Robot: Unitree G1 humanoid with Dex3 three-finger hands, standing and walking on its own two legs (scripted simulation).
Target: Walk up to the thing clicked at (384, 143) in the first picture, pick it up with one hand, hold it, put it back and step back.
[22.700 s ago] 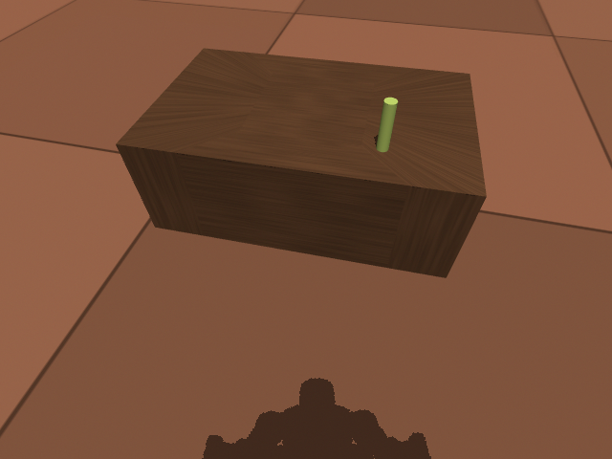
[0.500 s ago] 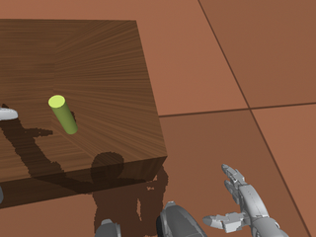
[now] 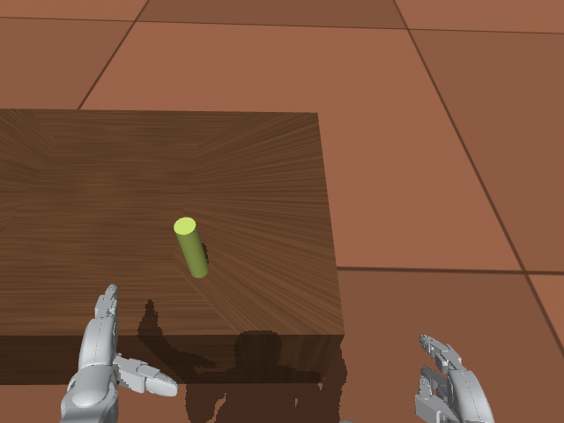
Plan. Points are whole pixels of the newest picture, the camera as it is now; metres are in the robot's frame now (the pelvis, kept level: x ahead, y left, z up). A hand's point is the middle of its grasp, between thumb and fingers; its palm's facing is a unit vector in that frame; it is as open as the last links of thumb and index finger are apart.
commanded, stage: home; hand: left
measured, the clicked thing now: (192, 250) +0.50 +0.20 -0.19
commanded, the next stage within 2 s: none
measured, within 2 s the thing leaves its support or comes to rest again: neither
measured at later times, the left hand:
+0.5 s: hand out of the picture +0.16 +0.17 -0.06, palm faces +0.13 -0.96 -0.24, open 17.6 cm
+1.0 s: hand out of the picture +0.15 +0.17 -0.06, palm faces +0.13 -0.96 -0.23, open 17.5 cm
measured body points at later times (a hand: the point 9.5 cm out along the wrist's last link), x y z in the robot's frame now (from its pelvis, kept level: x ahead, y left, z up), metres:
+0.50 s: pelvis -0.02 -0.02 +0.00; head +0.00 -0.02 +0.45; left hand +0.14 +0.22 -0.04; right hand +0.15 -0.24 -0.04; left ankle -0.03 +0.11 -0.69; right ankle +0.02 -0.14 -0.69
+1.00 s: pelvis -0.03 -0.01 -0.01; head -0.01 +0.00 +0.44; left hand +0.13 +0.22 -0.04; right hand +0.14 -0.23 -0.04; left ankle -0.03 +0.11 -0.69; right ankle +0.02 -0.14 -0.69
